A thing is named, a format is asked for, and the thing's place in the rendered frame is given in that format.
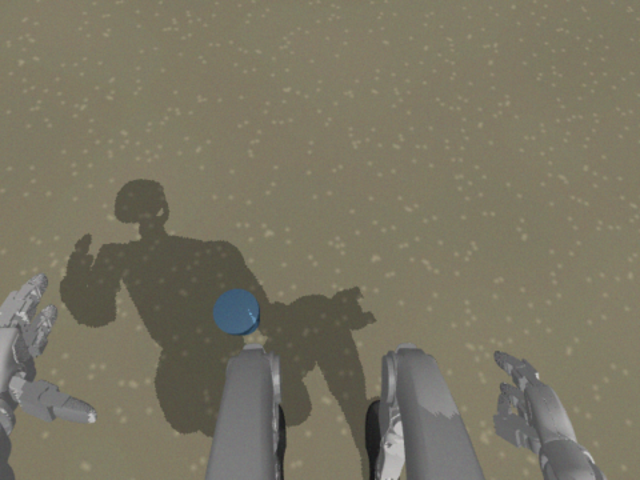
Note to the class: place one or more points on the left robot arm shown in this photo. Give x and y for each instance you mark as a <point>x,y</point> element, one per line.
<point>7,422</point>

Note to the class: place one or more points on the right robot hand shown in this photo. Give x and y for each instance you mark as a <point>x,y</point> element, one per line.
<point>542,417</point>

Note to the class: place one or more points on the left robot hand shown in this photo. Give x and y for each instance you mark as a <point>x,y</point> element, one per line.
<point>19,346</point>

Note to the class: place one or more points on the right robot arm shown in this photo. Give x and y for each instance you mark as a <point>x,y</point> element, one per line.
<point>568,460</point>

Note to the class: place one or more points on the right robot foot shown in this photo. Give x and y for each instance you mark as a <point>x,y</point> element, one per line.
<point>373,437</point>

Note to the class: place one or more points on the cup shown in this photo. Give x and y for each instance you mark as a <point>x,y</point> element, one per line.
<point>237,312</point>

